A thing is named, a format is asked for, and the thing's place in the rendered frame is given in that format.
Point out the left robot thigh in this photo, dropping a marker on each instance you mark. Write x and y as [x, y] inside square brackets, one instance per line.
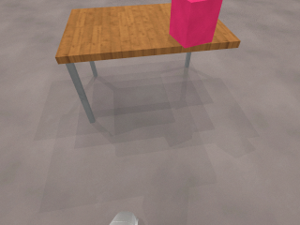
[125, 218]

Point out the carton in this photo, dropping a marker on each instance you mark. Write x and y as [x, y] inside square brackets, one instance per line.
[193, 22]

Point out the table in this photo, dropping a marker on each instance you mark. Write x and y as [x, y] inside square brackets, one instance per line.
[106, 33]

